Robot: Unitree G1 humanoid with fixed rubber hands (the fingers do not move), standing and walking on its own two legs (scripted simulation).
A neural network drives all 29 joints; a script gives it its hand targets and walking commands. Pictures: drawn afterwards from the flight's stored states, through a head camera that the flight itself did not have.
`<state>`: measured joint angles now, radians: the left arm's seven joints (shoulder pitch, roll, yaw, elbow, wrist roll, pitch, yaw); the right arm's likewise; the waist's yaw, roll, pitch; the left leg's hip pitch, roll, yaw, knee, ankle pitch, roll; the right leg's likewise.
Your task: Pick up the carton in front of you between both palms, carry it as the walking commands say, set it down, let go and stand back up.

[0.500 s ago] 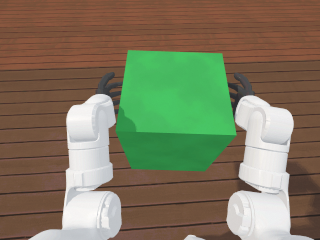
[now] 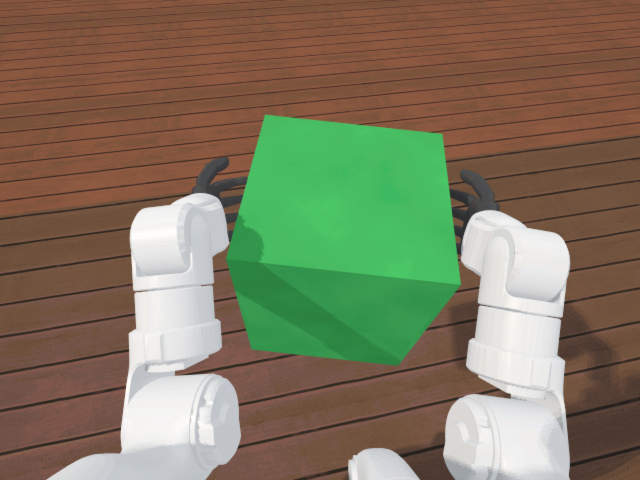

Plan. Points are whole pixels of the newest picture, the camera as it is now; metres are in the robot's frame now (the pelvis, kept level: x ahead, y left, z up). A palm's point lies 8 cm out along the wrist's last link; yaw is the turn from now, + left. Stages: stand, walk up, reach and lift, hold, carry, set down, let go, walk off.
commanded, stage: carry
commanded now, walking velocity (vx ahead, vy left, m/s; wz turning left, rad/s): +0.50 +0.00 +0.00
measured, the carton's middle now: (337, 252) +0.38 -0.04 +0.06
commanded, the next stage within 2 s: none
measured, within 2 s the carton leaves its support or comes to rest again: neither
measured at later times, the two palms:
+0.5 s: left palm (176, 51) +0.63 +0.17 +0.21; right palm (381, 32) +0.69 -0.13 +0.20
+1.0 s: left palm out of the picture +0.97 +0.11 +0.24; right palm out of the picture +0.97 -0.19 +0.24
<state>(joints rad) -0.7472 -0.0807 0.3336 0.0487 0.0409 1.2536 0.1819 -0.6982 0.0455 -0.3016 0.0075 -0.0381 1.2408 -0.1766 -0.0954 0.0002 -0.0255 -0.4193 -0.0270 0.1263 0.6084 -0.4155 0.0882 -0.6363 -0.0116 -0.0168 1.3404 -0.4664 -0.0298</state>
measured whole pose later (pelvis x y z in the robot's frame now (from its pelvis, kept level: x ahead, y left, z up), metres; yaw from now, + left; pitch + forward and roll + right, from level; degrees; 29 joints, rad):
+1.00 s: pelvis +0.60 -0.02 +0.07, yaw +2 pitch +5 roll -2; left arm -0.74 -0.11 0.30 -0.05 0.10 1.24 0.17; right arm -0.76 -0.01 -0.31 0.01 0.04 1.21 -0.18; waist -0.05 0.06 -0.05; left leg -0.26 0.05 0.05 0.74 -0.56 0.04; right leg -0.58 0.02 -0.14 0.68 -0.30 -0.05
